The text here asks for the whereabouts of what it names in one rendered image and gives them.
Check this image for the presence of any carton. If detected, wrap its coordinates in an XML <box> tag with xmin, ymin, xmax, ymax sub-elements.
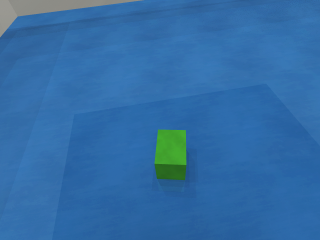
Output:
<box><xmin>154</xmin><ymin>129</ymin><xmax>187</xmax><ymax>180</ymax></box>

